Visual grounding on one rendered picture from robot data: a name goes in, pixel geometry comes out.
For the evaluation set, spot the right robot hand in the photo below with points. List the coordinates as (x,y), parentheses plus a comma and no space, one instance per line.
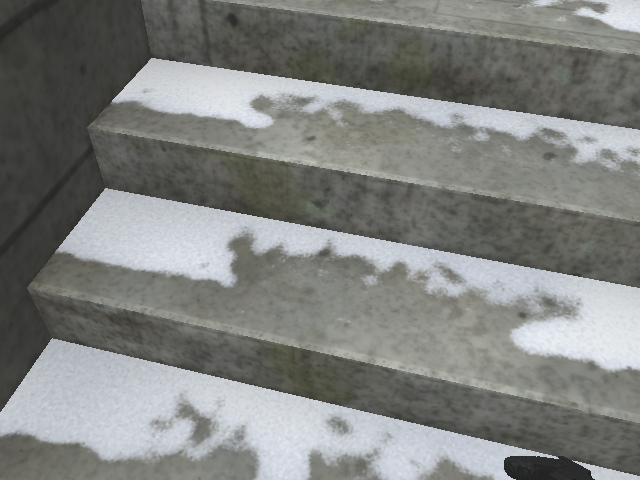
(543,468)

